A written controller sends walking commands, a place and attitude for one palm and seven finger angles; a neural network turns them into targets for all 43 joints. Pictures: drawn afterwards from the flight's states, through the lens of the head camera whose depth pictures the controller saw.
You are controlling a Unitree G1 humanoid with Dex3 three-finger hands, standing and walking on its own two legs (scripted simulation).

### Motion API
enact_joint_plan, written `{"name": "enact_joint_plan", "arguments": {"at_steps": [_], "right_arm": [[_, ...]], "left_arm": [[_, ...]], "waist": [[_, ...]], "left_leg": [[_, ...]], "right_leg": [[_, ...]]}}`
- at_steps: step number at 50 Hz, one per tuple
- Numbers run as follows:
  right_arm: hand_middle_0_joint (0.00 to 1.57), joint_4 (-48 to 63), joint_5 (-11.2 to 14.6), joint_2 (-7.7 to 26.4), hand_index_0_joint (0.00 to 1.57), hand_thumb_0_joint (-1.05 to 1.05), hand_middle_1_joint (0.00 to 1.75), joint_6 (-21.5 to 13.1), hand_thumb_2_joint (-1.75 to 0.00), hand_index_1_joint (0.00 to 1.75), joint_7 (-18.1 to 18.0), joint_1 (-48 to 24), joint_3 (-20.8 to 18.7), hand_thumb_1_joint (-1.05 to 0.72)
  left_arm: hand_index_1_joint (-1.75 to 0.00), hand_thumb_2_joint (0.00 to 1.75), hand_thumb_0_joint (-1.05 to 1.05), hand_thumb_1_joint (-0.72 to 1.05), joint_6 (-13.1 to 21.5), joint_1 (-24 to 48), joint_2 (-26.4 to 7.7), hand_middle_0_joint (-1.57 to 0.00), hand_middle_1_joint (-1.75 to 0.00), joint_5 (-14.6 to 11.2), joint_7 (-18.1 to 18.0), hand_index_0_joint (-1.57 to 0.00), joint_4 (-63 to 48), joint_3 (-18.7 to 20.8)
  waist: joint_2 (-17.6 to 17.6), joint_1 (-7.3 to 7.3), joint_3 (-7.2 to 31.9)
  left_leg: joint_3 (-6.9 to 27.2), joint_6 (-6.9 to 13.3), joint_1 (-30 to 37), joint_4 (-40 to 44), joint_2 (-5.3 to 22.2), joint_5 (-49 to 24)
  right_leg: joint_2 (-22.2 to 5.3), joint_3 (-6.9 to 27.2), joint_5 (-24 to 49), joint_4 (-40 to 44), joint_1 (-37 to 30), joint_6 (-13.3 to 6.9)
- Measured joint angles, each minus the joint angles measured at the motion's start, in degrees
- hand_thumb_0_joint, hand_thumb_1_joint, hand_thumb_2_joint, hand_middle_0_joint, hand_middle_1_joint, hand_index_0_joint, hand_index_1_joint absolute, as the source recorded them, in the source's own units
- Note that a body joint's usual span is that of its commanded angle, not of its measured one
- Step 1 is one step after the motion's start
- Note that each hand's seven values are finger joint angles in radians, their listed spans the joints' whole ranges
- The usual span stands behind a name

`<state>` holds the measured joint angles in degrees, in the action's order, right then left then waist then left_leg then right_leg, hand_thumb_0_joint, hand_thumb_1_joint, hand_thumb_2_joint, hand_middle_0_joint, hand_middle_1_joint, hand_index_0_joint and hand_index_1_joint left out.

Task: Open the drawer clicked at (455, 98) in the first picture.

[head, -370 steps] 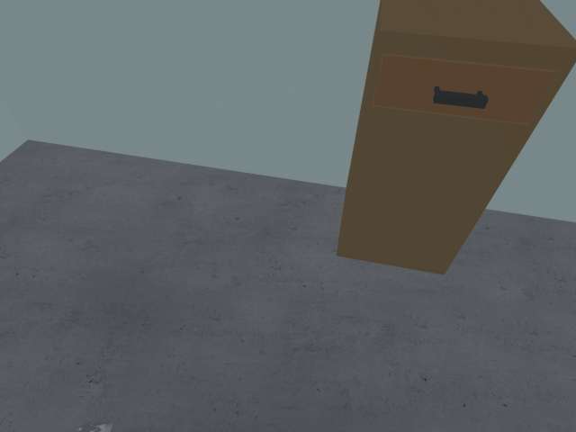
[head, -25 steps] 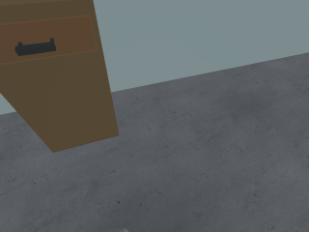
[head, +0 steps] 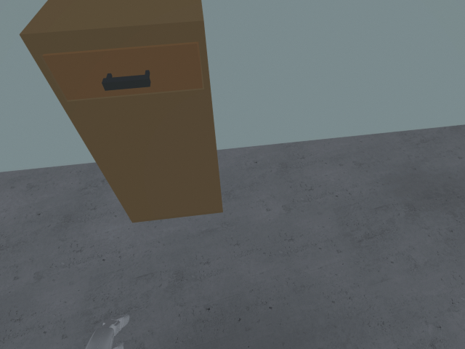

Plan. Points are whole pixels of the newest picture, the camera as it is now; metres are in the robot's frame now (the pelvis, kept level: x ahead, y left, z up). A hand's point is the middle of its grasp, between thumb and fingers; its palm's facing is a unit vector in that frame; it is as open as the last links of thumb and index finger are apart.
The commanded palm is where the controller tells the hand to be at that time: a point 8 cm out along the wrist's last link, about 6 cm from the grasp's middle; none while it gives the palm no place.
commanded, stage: turn to face it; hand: left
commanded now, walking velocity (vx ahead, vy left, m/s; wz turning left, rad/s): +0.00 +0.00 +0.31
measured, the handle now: (127, 78) +0.78 +0.32 +0.04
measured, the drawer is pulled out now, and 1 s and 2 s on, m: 0.00 0.00 0.00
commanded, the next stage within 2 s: take the last steps up to it in 0.12 s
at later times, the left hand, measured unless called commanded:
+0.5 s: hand out of the picture -0.08 +0.23 -0.18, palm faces +0.23 -0.95 -0.20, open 7.4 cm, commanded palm none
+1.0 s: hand (140, 289) +0.27 +0.22 -0.17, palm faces +0.13 -0.97 -0.19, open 7.4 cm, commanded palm none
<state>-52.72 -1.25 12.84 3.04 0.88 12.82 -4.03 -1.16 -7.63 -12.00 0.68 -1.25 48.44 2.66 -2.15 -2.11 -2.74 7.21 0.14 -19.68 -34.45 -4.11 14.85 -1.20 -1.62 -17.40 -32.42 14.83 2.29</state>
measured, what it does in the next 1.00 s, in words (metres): walks ahead: left foot, then right foot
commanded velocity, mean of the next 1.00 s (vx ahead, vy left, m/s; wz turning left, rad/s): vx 0.23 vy -0.02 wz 0.06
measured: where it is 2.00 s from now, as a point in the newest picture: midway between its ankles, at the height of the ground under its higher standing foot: outside the picture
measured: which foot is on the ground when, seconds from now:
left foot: up 0.00-0.40, down 0.42-0.94, up 0.96-1.00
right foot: down 0.00-0.42, up 0.44-0.92, down 0.94-1.00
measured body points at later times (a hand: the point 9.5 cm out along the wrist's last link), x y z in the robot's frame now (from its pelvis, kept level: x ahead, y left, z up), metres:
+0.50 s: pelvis +0.00 +0.04 +0.00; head +0.00 +0.07 +0.45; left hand -0.09 +0.28 -0.16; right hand +0.12 -0.18 -0.13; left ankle -0.05 +0.13 -0.73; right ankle +0.00 -0.10 -0.69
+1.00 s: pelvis +0.17 +0.03 -0.01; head +0.19 +0.03 +0.43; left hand +0.26 +0.27 -0.15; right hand +0.06 -0.18 -0.16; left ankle -0.02 +0.13 -0.67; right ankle +0.27 -0.04 -0.73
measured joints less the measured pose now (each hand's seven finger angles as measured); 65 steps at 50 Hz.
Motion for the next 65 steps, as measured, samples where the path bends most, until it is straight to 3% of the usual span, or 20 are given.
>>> {"name": "enact_joint_plan", "arguments": {"at_steps": [3,6,9,16,21,23,25,27,33,39,46,48,51,53,55,59,65], "right_arm": [[0.20,-0.8,-0.2,1.0,0.20,0.01,0.30,1.1,-0.90,0.30,-0.1,0.6,-1.0,-0.91],[0.20,-1.9,-0.4,1.7,0.20,0.01,0.30,1.6,-0.90,0.30,0.3,0.7,-1.4,-0.91],[0.20,-2.7,-0.4,1.9,0.19,0.01,0.30,1.6,-0.90,0.30,0.4,0.9,-1.3,-0.91],[0.19,-4.5,-0.1,1.1,0.19,0.01,0.30,1.5,-0.90,0.30,0.2,-0.9,-0.1,-0.91],[0.19,-4.1,-0.1,-0.1,0.19,0.01,0.30,-1.3,-0.90,0.30,0.3,-1.5,1.2,-0.91],[0.19,-4.1,-0.4,-1.4,0.19,0.01,0.30,-2.7,-0.90,0.30,0.0,-1.8,1.6,-0.91],[0.20,-3.9,-0.5,-2.5,0.19,0.00,0.30,-3.7,-0.90,0.30,-0.5,-0.8,2.1,-0.91],[0.20,-4.4,-0.4,-3.6,0.20,0.00,0.30,-4.4,-0.90,0.30,-1.1,0.9,2.6,-0.91],[0.20,-8.1,0.2,-4.4,0.20,0.00,0.30,-5.6,-0.90,0.30,-2.1,6.5,2.8,-0.93],[0.20,-11.4,-0.1,-5.9,0.20,0.00,0.30,-6.0,-0.90,0.30,-2.5,11.9,3.0,-0.92],[0.20,-14.5,-0.6,-6.2,0.20,0.00,0.30,-5.6,-0.90,0.30,-2.6,16.4,2.7,-0.91],[0.20,-15.7,-0.1,-6.5,0.20,0.00,0.30,-5.1,-0.90,0.30,-2.3,17.1,2.5,-0.91],[0.20,-15.5,0.7,-6.2,0.20,0.01,0.30,-3.8,-0.90,0.30,-2.0,15.1,1.9,-0.91],[0.20,-14.1,0.3,-5.4,0.20,0.01,0.30,-3.2,-0.90,0.30,-1.8,12.9,1.4,-0.91],[0.20,-12.2,-0.2,-4.6,0.19,0.01,0.30,-3.0,-0.90,0.30,-1.6,10.2,1.2,-0.91],[0.19,-8.1,-0.5,-3.9,0.19,0.01,0.30,-3.2,-0.90,0.30,-1.3,5.3,1.0,-0.92],[0.19,-6.2,-0.4,-2.5,0.19,0.01,0.30,-3.8,-0.90,0.30,-1.2,-0.1,1.2,-0.94]], "left_arm": [[-0.30,0.89,0.00,0.90,0.3,-1.5,1.4,-0.20,-0.30,0.4,0.0,-0.20,0.4,-0.8],[-0.30,0.89,0.00,0.90,0.2,-3.5,2.3,-0.20,-0.30,0.5,-0.1,-0.20,1.5,-1.0],[-0.30,0.89,0.00,0.90,0.2,-5.0,2.6,-0.20,-0.30,0.6,-0.2,-0.20,3.0,-0.9],[-0.30,0.89,0.00,0.90,1.0,-8.6,1.9,-0.20,-0.30,1.2,0.2,-0.20,6.5,-0.6],[-0.30,0.89,0.00,0.90,0.7,-12.7,0.1,-0.20,-0.30,0.9,0.6,-0.20,10.0,0.2],[-0.30,0.89,0.00,0.90,-0.5,-13.8,-0.7,-0.20,-0.30,0.8,0.6,-0.20,12.0,0.5],[-0.29,0.89,0.00,0.90,-1.6,-14.4,-1.0,-0.20,-0.30,1.0,0.8,-0.20,13.8,0.6],[-0.29,0.90,0.01,0.90,-1.5,-14.1,-1.0,-0.20,-0.30,1.1,1.4,-0.20,14.8,0.6],[-0.29,0.90,0.01,0.91,-0.3,-10.9,0.0,-0.20,-0.30,1.0,2.1,-0.20,14.0,0.4],[-0.29,0.90,0.00,0.91,-0.4,-5.5,1.1,-0.20,-0.30,0.7,2.2,-0.20,12.8,0.4],[-0.29,0.90,0.00,0.91,1.1,1.3,2.1,-0.20,-0.30,0.4,2.5,-0.20,10.3,0.1],[-0.29,0.90,0.00,0.90,3.2,2.1,1.9,-0.20,-0.30,0.6,2.3,-0.20,9.3,0.2],[-0.29,0.90,0.00,0.91,4.7,2.0,2.4,-0.20,-0.30,0.2,1.7,-0.20,8.9,0.1],[-0.29,0.89,0.00,0.90,4.3,0.6,3.1,-0.20,-0.30,0.1,1.1,-0.20,9.3,-0.1],[-0.29,0.89,0.00,0.91,4.1,-1.2,3.7,-0.20,-0.30,0.1,0.3,-0.20,10.1,0.1],[-0.30,0.89,-0.02,0.95,4.0,-4.4,2.6,-0.20,-0.30,0.3,-0.4,-0.20,11.3,0.6],[-0.29,0.90,-0.01,0.93,3.4,-8.4,2.9,-0.20,-0.30,0.6,0.3,-0.20,13.6,-0.1]], "waist": [[-1.1,-0.18,0.2],[-1.3,0.03,0.3],[-0.7,0.25,0.2],[1.6,2.76,-0.5],[3.2,4.41,1.0],[4.7,4.81,1.1],[4.6,4.31,1.6],[4.4,3.69,1.9],[4.1,3.11,1.6],[3.8,1.26,0.4],[1.7,-1.80,-1.6],[1.7,-1.32,-1.9],[1.3,-1.04,-2.3],[0.9,-0.69,-1.4],[0.6,-0.59,-0.4],[0.4,-0.14,1.6],[0.4,2.12,2.2]], "left_leg": [[-1.6,-1.2,-4.8,-15.8,-0.2,10.5],[-3.7,-2.2,-7.8,-28.6,1.4,8.5],[-4.8,-3.2,-7.6,-31.1,3.5,7.0],[-7.5,-3.3,-0.4,-15.6,5.8,10.8],[-11.2,-0.9,7.9,2.9,5.6,6.0],[-12.1,1.1,8.4,1.9,5.1,5.2],[-12.5,1.9,10.3,3.1,5.2,5.8],[-12.2,2.1,12.8,6.5,5.1,4.8],[-12.0,2.8,19.5,15.4,3.7,2.4],[-12.3,2.2,24.1,18.0,3.3,4.3],[-12.8,-0.4,27.3,13.3,5.6,11.7],[-12.8,-0.5,23.7,1.6,6.8,14.9],[-9.2,0.9,10.6,-27.8,6.9,15.0],[-9.0,1.2,3.1,-36.2,7.7,11.0],[-9.3,0.8,-2.7,-36.2,9.0,7.4],[-10.1,-0.5,-8.3,-25.7,10.9,3.8],[-11.1,-1.4,-5.0,-7.6,10.4,0.6]], "right_leg": [[-0.9,-2.1,-1.0,-1.1,-0.7,-2.9],[-1.8,-3.5,-0.4,1.1,-2.5,-3.0],[-2.8,-4.9,0.3,2.5,-3.5,-2.9],[-4.9,-7.1,0.7,3.3,-3.8,-1.8],[-6.0,-8.4,-1.5,-0.1,-2.6,0.2],[-5.8,-6.0,-8.3,-7.8,0.1,0.0],[-4.4,-4.2,-10.0,-17.6,3.9,-0.5],[-4.0,-3.7,-6.7,-24.4,7.4,-0.6],[-4.5,-2.3,2.1,-29.0,14.9,0.8],[-4.8,-3.1,4.9,-22.1,17.2,0.7],[-1.8,-5.8,4.1,-5.9,11.5,-2.8],[-1.0,-6.4,9.4,-3.2,8.7,-5.0],[-0.4,-7.5,3.9,-6.0,6.9,-6.8],[0.1,-7.8,3.1,-3.2,4.3,-6.7],[0.7,-7.9,4.1,0.6,1.8,-6.4],[1.5,-7.9,5.0,6.2,-2.0,-6.7],[2.1,-7.5,2.9,8.0,-6.1,-5.8]]}}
